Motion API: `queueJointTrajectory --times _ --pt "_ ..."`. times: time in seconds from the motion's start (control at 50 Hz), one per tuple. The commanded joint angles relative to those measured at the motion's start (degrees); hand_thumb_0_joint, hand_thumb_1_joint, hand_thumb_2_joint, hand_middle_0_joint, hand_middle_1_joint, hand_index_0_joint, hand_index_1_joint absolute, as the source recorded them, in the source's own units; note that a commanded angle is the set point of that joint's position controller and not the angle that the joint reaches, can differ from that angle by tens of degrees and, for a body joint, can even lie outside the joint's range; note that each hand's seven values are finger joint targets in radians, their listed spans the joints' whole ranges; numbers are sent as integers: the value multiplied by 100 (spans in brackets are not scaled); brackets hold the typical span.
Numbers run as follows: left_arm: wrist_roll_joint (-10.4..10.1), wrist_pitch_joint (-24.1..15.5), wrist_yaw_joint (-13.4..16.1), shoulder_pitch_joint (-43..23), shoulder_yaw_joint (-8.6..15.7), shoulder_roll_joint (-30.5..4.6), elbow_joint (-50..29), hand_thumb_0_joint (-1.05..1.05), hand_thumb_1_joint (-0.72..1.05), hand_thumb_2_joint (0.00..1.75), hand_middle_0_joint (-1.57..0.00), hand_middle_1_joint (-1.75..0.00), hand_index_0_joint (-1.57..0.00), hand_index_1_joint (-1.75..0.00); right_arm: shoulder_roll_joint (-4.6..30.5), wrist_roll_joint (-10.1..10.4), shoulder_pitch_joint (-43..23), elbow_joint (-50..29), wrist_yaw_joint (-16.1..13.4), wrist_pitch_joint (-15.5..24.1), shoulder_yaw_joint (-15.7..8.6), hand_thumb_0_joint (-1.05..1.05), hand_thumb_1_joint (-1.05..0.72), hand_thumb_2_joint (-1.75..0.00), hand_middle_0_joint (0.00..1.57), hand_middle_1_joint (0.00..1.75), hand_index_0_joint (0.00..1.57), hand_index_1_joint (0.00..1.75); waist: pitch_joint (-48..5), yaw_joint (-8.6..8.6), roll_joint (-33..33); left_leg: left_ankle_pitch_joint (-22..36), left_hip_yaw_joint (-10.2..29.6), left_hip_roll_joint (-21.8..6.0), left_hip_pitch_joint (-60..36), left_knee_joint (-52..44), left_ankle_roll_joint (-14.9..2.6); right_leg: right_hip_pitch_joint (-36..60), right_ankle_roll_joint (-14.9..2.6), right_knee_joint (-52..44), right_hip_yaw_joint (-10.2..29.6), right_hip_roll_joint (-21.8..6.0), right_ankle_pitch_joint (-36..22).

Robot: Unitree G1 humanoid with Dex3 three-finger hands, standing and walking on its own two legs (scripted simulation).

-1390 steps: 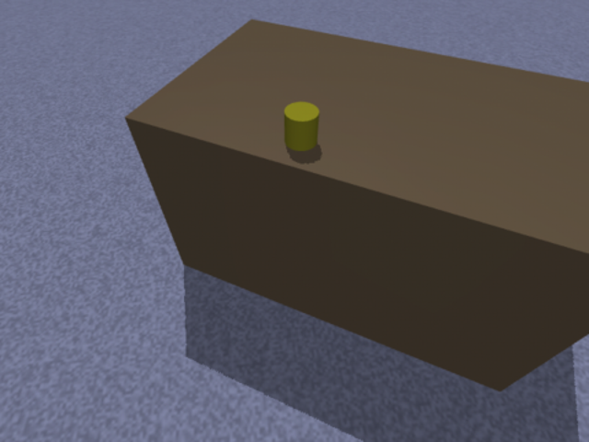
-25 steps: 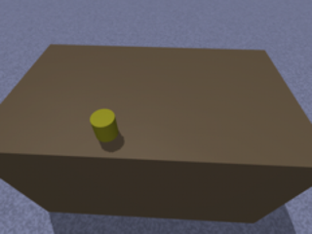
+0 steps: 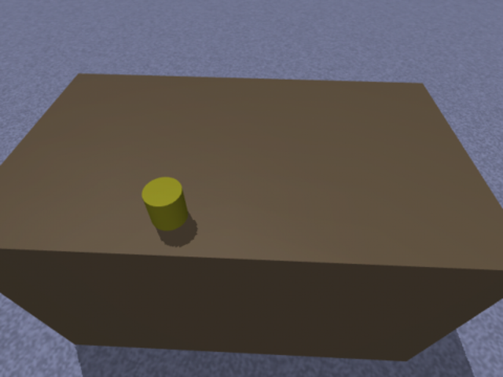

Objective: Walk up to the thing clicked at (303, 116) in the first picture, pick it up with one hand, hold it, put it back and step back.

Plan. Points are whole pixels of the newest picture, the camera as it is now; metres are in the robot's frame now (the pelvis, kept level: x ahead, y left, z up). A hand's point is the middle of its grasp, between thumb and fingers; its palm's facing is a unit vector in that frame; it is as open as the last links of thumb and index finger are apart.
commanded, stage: stand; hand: left
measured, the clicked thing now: (166, 204) +0.46 +0.21 -0.04
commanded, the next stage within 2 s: step back in 0.54 s
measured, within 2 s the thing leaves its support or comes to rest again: neither
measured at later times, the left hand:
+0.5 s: hand out of the picture +0.07 +0.25 -0.15, palm faces -0.02 -0.94 -0.35, open 7.3 cm
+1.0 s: hand out of the picture +0.07 +0.30 -0.18, palm faces -0.04 -0.92 -0.38, open 7.3 cm
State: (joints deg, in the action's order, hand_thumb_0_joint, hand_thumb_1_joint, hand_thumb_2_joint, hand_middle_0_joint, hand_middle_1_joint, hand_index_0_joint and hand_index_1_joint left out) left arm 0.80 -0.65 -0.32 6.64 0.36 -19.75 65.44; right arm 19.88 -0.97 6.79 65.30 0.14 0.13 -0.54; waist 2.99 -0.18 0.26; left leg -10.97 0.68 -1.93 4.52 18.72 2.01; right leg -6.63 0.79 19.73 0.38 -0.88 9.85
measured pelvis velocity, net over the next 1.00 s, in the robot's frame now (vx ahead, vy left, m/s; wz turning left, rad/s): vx -0.07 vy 0.03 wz -0.02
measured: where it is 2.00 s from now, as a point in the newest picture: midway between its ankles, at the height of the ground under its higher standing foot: outside the picture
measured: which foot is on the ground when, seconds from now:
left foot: down 0.00-1.00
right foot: down 0.00-0.86, up 0.88-1.00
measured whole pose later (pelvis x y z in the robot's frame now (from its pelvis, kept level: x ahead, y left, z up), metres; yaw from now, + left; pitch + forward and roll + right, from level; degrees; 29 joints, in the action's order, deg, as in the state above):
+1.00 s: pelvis -0.07 +0.03 -0.02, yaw -1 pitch -2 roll -1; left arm 0.8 3.5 1.4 1.6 3.5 -23.8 51.8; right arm 20.8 -2.1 9.3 55.2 0.0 -2.1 -3.0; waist 10.8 0.9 -2.7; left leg -18.4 0.1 0.3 17.6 37.6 -1.8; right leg -28.6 -1.2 65.4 8.9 6.8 30.5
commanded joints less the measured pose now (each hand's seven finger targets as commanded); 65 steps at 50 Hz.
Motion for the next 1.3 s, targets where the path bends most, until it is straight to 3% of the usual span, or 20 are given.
queueJointTrajectory --times 0.0,0.5,0.52,0.58,0.66,0.72,0.76,0.8,0.82,0.84,0.86,0.88,0.94,1.06,1.14,1.18,1.2,1.22,1.24,1.28 --pt "-26 -102 90 -253 252 -1254 -350 0 90 90 -20 -30 -20 -30 1185 22 -204 -332 -67 116 -211 0 -90 -90 20 30 20 30 -210 21 11 268 368 -503 265 -394 -267 42 -177 -384 465 -624 -428" --pt "-29 -92 76 -190 225 -1247 -400 0 90 90 -20 -30 -20 -30 1218 28 -148 -370 -62 128 -203 0 -90 -90 20 30 20 30 -270 12 21 376 370 -522 173 -409 -268 10 -190 -341 460 -625 -512" --pt "-114 -20 103 -226 489 -1631 -515 0 90 90 -20 -30 -20 -30 1516 48 -272 -414 -45 30 -334 0 -90 -90 20 30 20 30 387 -32 -44 1231 435 -435 608 164 -413 -490 -207 151 521 -530 -1417" --pt "-127 20 141 -120 533 -1527 -768 0 90 90 -20 -30 -20 -30 1437 127 -63 -615 -40 -34 -387 0 -90 -90 20 30 20 30 -417 37 -35 1799 328 -461 434 683 -569 -221 -424 608 449 -547 -1853" --pt "-85 116 134 -330 578 -1629 -1130 0 90 90 -20 -30 -20 -30 1365 125 10 -853 -45 -141 -458 0 -90 -90 20 30 20 30 -800 70 -342 1087 126 -117 468 1646 -581 -607 -863 668 905 -960 -1737" --pt "18 178 154 -651 625 -1845 -1443 0 90 90 -20 -30 -20 -30 1223 94 306 -980 -10 -245 -493 0 -90 -90 20 30 20 30 -643 129 -1138 -1024 -74 430 583 2869 -505 -1302 -1408 344 1509 -1691 -1588" --pt "105 195 156 -951 630 -1877 -1647 0 90 90 -20 -30 -20 -30 1231 88 634 -1044 31 -286 -546 0 -90 -90 20 30 20 30 -532 284 -1375 -1837 227 318 556 3156 -576 -1796 -1474 472 1522 -1823 -1292" --pt "78 222 176 -1043 564 -1714 -1777 0 90 90 -20 -30 -20 -30 1320 87 890 -1042 25 -213 -586 0 -90 -90 20 30 20 30 -560 398 -1055 -613 201 129 637 1952 -606 -1518 -1017 1318 1072 -1294 -1139" --pt "22 273 176 -871 503 -1451 -1791 0 90 90 -20 -30 -20 -30 1574 1 734 -1093 -3 -160 -635 0 -90 -90 20 30 20 30 -420 311 49 714 950 -511 900 793 -739 -1588 -644 2218 638 -492 -263" --pt "-19 297 199 -743 475 -1195 -1857 0 90 90 -20 -30 -20 -30 1987 -87 556 -1193 -2 -109 -725 0 -90 -90 20 30 20 30 -262 211 1114 1988 2206 -1324 654 181 -1047 -2192 -330 3234 302 542 1367" --pt "24 331 246 -544 525 -1233 -1844 0 90 90 -20 -30 -20 -30 2198 -122 464 -1306 -19 -56 -751 0 -90 -90 20 30 20 30 -399 149 910 2767 2488 -1825 794 288 -1592 -2136 -280 4088 838 704 2622" --pt "33 344 281 -480 544 -1274 -1754 0 90 90 -20 -30 -20 -30 2243 -106 348 -1403 -39 -52 -763 0 -90 -90 20 30 20 30 -506 189 1020 2711 2851 -2050 930 185 -1856 -2082 -261 4726 1125 793 2825" --pt "-54 331 251 -46 571 -1342 -1647 0 90 90 -20 -30 -20 -30 1719 -130 -254 -1624 -179 -17 -632 0 -90 -90 20 30 20 30 -360 -185 801 2708 1585 -1362 655 687 -1577 -2338 -199 5268 1167 620 2076" --pt "1 251 160 -185 633 -1252 -2022 0 90 90 -20 -30 -20 -30 1645 -65 423 -1744 -232 -36 -642 0 -90 -90 20 30 20 30 -623 243 677 3032 1282 -1302 -373 1121 -1644 -2136 88 3568 698 427 2047" --pt "31 201 120 339 688 -1179 -1853 0 90 90 -20 -30 -20 -30 1743 -17 195 -1878 -181 -125 -616 0 -90 -90 20 30 20 30 -767 78 922 2129 1084 -1139 208 1308 -1351 -961 -44 1530 91 351 1238" --pt "101 154 136 712 710 -1217 -1706 0 90 90 -20 -30 -20 -30 1647 54 48 -1904 -151 -174 -581 0 -90 -90 20 30 20 30 -861 -122 786 1426 911 -999 878 1627 -998 -138 -232 471 165 182 36" --pt "174 116 134 684 819 -1592 -1775 0 90 90 -20 -30 -20 -30 1438 91 115 -1958 -134 -181 -514 0 -90 -90 20 30 20 30 -765 -58 -49 481 735 -507 1879 2157 -626 231 -502 396 1372 -568 -287" --pt "70 152 101 385 912 -2129 -1898 0 90 90 -20 -30 -20 -30 1245 121 -161 -2027 -181 -191 -496 0 -90 -90 20 30 20 30 -408 -238 -1483 -1695 47 663 2094 3338 -295 -682 -1523 -66 2690 -1748 -805" --pt "157 98 112 143 921 -2221 -2127 0 90 90 -20 -30 -20 -30 1377 72 -196 -1971 -231 -231 -569 0 -90 -90 20 30 20 30 -164 -250 -1438 -2655 619 623 2008 4565 -239 -1258 -1962 -84 3240 -2238 -1328" --pt "34 101 155 -271 768 -1632 -2250 0 90 90 -20 -30 -20 -30 1422 145 273 -1765 -211 -241 -554 0 -90 -90 20 30 20 30 -98 106 -462 -2064 1095 786 2140 5050 -239 -1050 -1485 375 1898 -1448 -1944"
